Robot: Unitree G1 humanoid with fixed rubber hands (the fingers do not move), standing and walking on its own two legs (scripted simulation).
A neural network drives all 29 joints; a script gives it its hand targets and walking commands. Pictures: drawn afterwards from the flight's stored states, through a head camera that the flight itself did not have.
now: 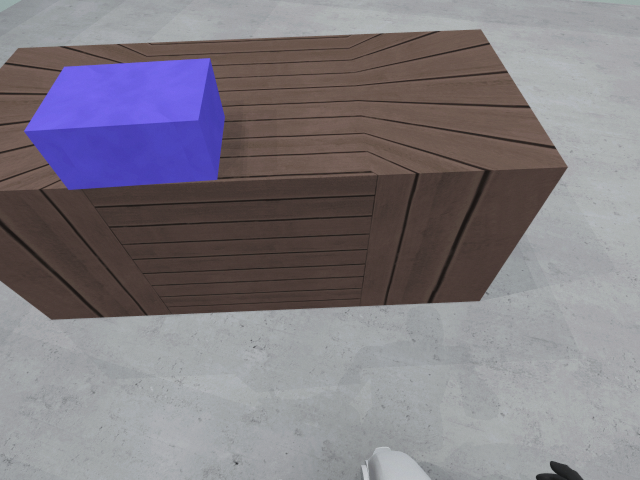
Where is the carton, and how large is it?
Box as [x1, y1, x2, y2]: [24, 58, 224, 189]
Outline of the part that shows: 224,116 209,58 69,66 63,68 24,131 68,189 216,179 217,177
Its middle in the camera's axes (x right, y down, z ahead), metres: -0.39 -0.25 +0.84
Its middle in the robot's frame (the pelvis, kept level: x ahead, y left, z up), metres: +0.83 +0.35 -0.05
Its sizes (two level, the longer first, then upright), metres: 0.320 0.227 0.154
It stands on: a pedestal, 0.62 m high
